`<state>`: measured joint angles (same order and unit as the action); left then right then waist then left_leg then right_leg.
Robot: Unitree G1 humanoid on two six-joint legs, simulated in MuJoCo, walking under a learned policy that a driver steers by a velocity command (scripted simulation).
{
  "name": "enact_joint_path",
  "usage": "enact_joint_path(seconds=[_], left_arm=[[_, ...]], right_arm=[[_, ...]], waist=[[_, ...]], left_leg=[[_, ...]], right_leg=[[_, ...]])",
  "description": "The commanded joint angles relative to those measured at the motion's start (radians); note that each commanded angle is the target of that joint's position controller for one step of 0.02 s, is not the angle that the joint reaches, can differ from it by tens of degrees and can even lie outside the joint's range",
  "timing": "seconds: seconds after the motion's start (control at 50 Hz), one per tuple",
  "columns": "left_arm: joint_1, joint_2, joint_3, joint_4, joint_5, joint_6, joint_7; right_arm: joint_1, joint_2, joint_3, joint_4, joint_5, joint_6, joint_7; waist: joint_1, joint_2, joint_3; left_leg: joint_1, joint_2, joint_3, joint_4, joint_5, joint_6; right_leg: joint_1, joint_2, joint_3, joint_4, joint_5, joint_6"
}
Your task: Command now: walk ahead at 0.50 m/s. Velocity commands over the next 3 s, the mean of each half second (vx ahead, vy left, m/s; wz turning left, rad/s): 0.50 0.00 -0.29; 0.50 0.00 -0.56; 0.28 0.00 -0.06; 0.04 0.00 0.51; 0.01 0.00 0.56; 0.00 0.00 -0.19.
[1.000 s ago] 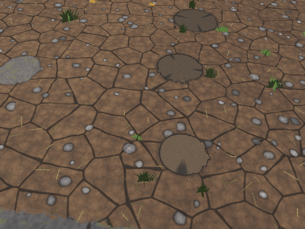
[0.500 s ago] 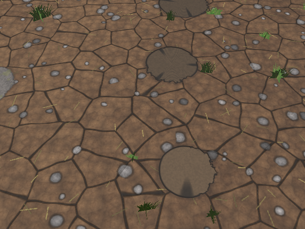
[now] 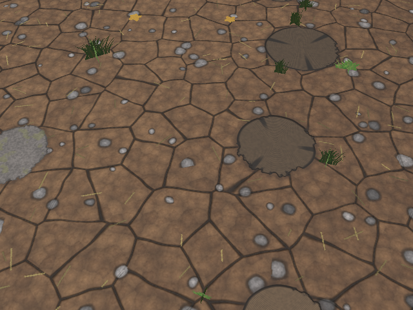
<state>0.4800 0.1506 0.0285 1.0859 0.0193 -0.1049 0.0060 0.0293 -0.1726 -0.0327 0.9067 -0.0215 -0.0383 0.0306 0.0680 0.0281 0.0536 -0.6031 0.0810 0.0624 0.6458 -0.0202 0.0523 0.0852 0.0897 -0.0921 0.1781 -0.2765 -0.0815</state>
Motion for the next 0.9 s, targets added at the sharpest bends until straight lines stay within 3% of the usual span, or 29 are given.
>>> enact_joint_path(seconds=[0.02, 0.06, 0.08, 0.1, 0.12, 0.14, 0.16, 0.18, 0.2, 0.24, 0.3, 0.34, 0.44, 0.52, 0.58, 0.62, 0.64, 0.66, 0.68, 0.7, 0.72, 0.74, 0.76, 0.8, 0.84, 0.9], left_arm=[[0.081, 0.14, 0.025, -0.002, 0.009, -0.002, 0.013], [0.044, 0.159, 0.03, -0.005, 0.01, -0.001, 0.017], [0.034, 0.163, 0.031, -0.004, 0.008, 0.002, 0.016], [0.014, 0.157, 0.027, -0.013, 0.0, 0.004, 0.013], [0.031, 0.093, 0.009, -0.054, -0.027, 0.002, 0.004], [0.133, 0.054, 0.009, -0.049, -0.049, 0.009, 0.004], [0.033, 0.142, 0.034, -0.052, -0.024, 0.019, 0.008], [-0.046, 0.129, 0.034, -0.078, -0.017, 0.016, 0.002], [-0.073, 0.103, 0.034, -0.081, -0.013, 0.019, -0.001], [-0.052, 0.074, 0.037, -0.076, 0.01, 0.046, -0.015], [-0.101, 0.055, 0.041, -0.107, 0.012, 0.074, -0.029], [-0.176, 0.058, 0.041, -0.139, 0.011, 0.083, -0.035], [-0.369, 0.053, 0.026, -0.216, 0.004, 0.079, -0.051], [-0.48, 0.059, 0.018, -0.268, 0.01, 0.076, -0.056], [-0.438, 0.086, 0.029, -0.268, 0.013, 0.078, -0.053], [-0.305, 0.118, 0.047, -0.234, 0.016, 0.077, -0.046], [-0.196, 0.145, 0.063, -0.202, 0.02, 0.07, -0.04], [-0.067, 0.214, 0.091, -0.171, 0.034, 0.065, -0.028], [-0.103, 0.32, 0.114, -0.189, 0.033, 0.066, -0.019], [-0.059, 0.33, 0.115, -0.193, 0.005, 0.081, -0.018], [-0.125, 0.295, 0.105, -0.189, -0.001, 0.084, -0.009], [-0.171, 0.241, 0.092, -0.194, -0.009, 0.08, -0.008], [-0.218, 0.211, 0.083, -0.203, -0.01, 0.071, -0.005], [-0.23, 0.186, 0.068, -0.208, -0.022, 0.048, -0.001], [-0.189, 0.215, 0.072, -0.199, -0.026, 0.031, -0.003], [-0.114, 0.235, 0.075, -0.196, -0.024, 0.031, -0.005]], right_arm=[[-0.102, -0.065, -0.013, -0.086, 0.001, -0.022, -0.002], [-0.01, -0.082, -0.024, -0.064, 0.0, -0.032, -0.011], [0.115, -0.099, -0.036, -0.023, -0.003, -0.04, -0.019], [0.298, -0.135, -0.054, 0.034, -0.016, -0.052, -0.029], [0.463, -0.236, -0.081, 0.056, -0.046, -0.059, -0.041], [0.457, -0.282, -0.091, 0.05, -0.038, -0.05, -0.029], [0.359, -0.218, -0.079, 0.04, -0.008, -0.04, -0.024], [0.258, -0.15, -0.058, 0.024, -0.001, -0.045, -0.021], [0.213, -0.106, -0.046, 0.022, -0.003, -0.053, -0.019], [0.226, -0.057, -0.03, 0.045, 0.002, -0.064, -0.032], [0.296, -0.085, -0.033, 0.069, 0.011, -0.084, -0.04], [0.328, -0.095, -0.034, 0.075, 0.007, -0.087, -0.042], [0.39, -0.095, -0.025, 0.088, 0.005, -0.088, -0.051], [0.462, -0.124, -0.03, 0.113, 0.004, -0.077, -0.066], [0.453, -0.155, -0.038, 0.115, 0.0, -0.063, -0.077], [0.429, -0.186, -0.049, 0.102, -0.005, -0.047, -0.079], [0.417, -0.198, -0.053, 0.091, -0.002, -0.039, -0.072], [0.392, -0.196, -0.053, 0.063, 0.003, -0.038, -0.063], [0.426, -0.065, -0.031, -0.006, 0.008, -0.041, -0.04], [0.297, -0.147, -0.045, -0.056, 0.01, -0.055, -0.031], [0.219, -0.147, -0.041, -0.085, 0.017, -0.071, -0.026], [0.23, -0.152, -0.041, -0.079, 0.018, -0.081, -0.028], [0.247, -0.148, -0.043, -0.066, 0.007, -0.073, -0.032], [0.283, -0.13, -0.04, -0.064, -0.024, -0.032, -0.028], [0.256, -0.116, -0.037, -0.084, -0.028, -0.006, -0.02], [0.124, -0.125, -0.035, -0.14, -0.025, 0.007, -0.015]], waist=[[-0.015, -0.097, 0.069], [-0.067, -0.11, 0.022], [-0.119, -0.1, -0.038], [-0.194, -0.071, -0.134], [-0.226, 0.058, -0.281], [-0.174, 0.189, -0.373], [-0.149, 0.032, -0.25], [-0.119, 0.009, -0.111], [-0.093, -0.005, -0.049], [-0.05, 0.033, -0.015], [-0.033, 0.034, -0.003], [-0.04, 0.037, 0.014], [-0.071, 0.037, 0.057], [-0.1, 0.036, 0.068], [-0.062, 0.068, 0.023], [-0.003, 0.089, -0.053], [0.044, 0.072, -0.113], [0.113, -0.009, -0.187], [0.016, -0.234, -0.243], [0.064, -0.117, -0.272], [0.032, -0.068, -0.12], [-0.013, -0.004, -0.057], [-0.057, 0.034, -0.028], [-0.099, 0.012, -0.046], [-0.104, -0.009, -0.045], [-0.061, -0.05, -0.02]], left_leg=[[-0.032, -0.034, 0.025, -0.062, -0.062, 0.032], [0.125, -0.087, 0.048, -0.106, -0.141, 0.067], [0.28, -0.119, 0.055, -0.15, -0.139, 0.086], [0.532, -0.084, 0.015, -0.19, -0.098, 0.114], [0.835, 0.189, -0.301, -0.214, -0.214, 0.181], [0.956, 0.399, -0.698, -0.343, -0.226, 0.279], [0.82, 0.334, -0.614, -0.376, -0.332, 0.234], [0.656, 0.296, -0.461, -0.422, -0.313, 0.191], [0.553, 0.248, -0.35, -0.459, -0.236, 0.147], [0.454, 0.184, -0.193, -0.487, -0.116, 0.093], [0.458, 0.169, -0.078, -0.494, 0.051, 0.078], [0.471, 0.159, -0.018, -0.504, 0.091, 0.067], [0.511, 0.13, 0.101, -0.501, 0.224, 0.049], [0.64, 0.17, 0.153, -0.466, 0.358, 0.052], [0.724, 0.19, 0.2, -0.322, 0.72, 0.046], [0.735, 0.199, 0.213, -0.094, 0.859, 0.057], [0.677, 0.196, 0.216, 0.097, 0.77, 0.052], [0.489, 0.166, 0.221, 0.39, 0.497, 0.023], [0.03, -0.033, 0.174, 0.75, -0.499, -0.032], [-0.128, -0.099, -0.053, 0.851, -0.503, -0.036], [-0.206, -0.024, -0.09, 0.791, -0.381, -0.025], [-0.147, 0.009, -0.086, 0.691, -0.307, -0.025], [-0.077, 0.031, -0.088, 0.617, -0.284, -0.035], [0.024, 0.045, -0.09, 0.535, -0.282, -0.066], [0.018, 0.041, -0.069, 0.471, -0.26, -0.09], [-0.061, 0.036, -0.051, 0.351, -0.146, -0.109]], right_leg=[[0.041, -0.313, 0.127, 0.025, 0.605, -0.119], [0.045, -0.312, 0.099, 0.148, 0.859, -0.097], [0.02, -0.293, 0.094, 0.292, 0.936, -0.084], [-0.107, -0.252, 0.072, 0.498, 0.818, -0.066], [-0.386, -0.17, 0.029, 0.831, 0.417, -0.035], [-0.637, -0.018, 0.057, 1.109, -0.275, -0.018], [-0.693, -0.093, 0.15, 1.149, -0.17, -0.032], [-0.695, -0.13, 0.15, 1.103, -0.072, -0.032], [-0.663, -0.161, 0.147, 1.053, -0.017, -0.031], [-0.6, -0.183, 0.139, 1.003, 0.019, -0.016], [-0.655, -0.186, 0.117, 0.986, 0.078, -0.005], [-0.725, -0.195, 0.103, 0.95, 0.15, 0.002], [-0.745, -0.174, 0.033, 0.669, 0.298, 0.01], [-0.719, -0.143, -0.044, 0.504, 0.264, -0.023], [-0.619, -0.076, -0.089, 0.467, 0.138, -0.079], [-0.477, -0.013, -0.102, 0.442, 0.034, -0.127], [-0.33, 0.012, -0.083, 0.373, 0.032, -0.154], [-0.11, -0.081, 0.079, 0.283, -0.024, -0.203], [0.188, -0.388, 0.589, 0.242, 0.018, -0.346], [0.201, -0.43, 0.829, 0.098, -0.04, -0.391], [0.095, -0.416, 0.669, 0.067, 0.0, -0.344], [-0.032, -0.377, 0.573, 0.049, 0.126, -0.294], [-0.123, -0.321, 0.481, 0.044, 0.254, -0.253], [-0.207, -0.254, 0.379, 0.04, 0.406, -0.227], [-0.232, -0.218, 0.338, 0.04, 0.492, -0.219], [-0.219, -0.192, 0.339, 0.028, 0.497, -0.182]])
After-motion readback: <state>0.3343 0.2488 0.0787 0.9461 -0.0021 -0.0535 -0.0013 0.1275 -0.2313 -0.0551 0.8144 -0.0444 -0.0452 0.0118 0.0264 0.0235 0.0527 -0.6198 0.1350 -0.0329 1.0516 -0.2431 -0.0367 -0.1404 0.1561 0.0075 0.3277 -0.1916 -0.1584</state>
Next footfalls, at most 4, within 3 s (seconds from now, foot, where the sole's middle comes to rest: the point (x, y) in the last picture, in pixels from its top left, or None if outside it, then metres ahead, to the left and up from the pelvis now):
0.10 left None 0.24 0.11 -0.78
0.66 right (257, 304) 0.49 -0.09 -0.78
1.20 left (264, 203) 0.86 -0.12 -0.78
1.70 right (307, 235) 0.74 -0.27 -0.78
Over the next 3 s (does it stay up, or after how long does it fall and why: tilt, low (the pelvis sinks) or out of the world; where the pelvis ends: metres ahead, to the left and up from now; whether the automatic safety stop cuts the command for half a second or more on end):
stays up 0.70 -0.13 0.00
